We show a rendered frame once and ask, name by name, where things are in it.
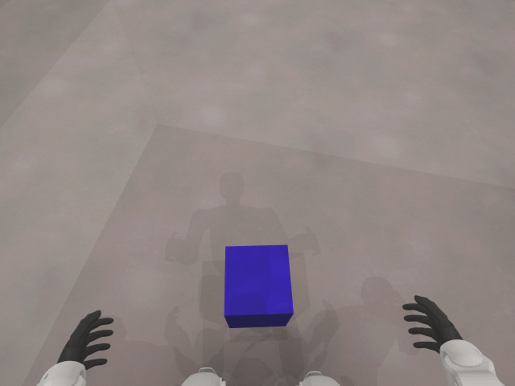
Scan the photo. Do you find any right robot forearm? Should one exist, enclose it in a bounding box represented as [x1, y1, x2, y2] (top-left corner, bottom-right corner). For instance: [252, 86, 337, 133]
[439, 339, 504, 386]

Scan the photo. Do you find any robot left hand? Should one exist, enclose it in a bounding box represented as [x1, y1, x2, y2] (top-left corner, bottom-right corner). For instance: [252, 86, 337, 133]
[57, 310, 113, 370]

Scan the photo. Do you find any robot left shin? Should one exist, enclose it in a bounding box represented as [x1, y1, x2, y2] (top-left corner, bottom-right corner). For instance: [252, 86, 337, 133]
[198, 368, 216, 374]

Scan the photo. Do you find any robot shin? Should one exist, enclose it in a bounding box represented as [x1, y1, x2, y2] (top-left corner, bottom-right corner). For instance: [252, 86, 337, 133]
[304, 372, 322, 380]
[198, 368, 216, 374]

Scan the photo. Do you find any robot right hand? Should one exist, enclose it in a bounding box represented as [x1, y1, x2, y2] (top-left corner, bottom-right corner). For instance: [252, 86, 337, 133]
[402, 295, 463, 354]

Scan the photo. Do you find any left robot forearm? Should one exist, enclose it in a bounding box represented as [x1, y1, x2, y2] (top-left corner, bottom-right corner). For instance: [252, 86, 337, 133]
[36, 361, 86, 386]

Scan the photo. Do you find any carton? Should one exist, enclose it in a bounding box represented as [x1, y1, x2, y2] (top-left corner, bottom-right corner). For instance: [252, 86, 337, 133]
[224, 245, 294, 328]

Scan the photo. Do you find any robot right shin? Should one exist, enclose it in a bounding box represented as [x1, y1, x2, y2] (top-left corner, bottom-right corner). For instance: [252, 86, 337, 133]
[304, 372, 322, 380]

